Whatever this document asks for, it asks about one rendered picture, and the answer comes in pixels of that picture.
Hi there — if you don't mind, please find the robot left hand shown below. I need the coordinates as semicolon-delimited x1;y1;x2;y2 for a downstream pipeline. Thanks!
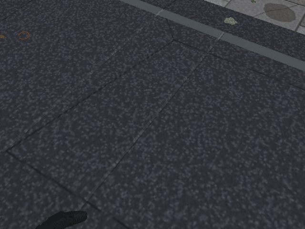
35;211;88;229

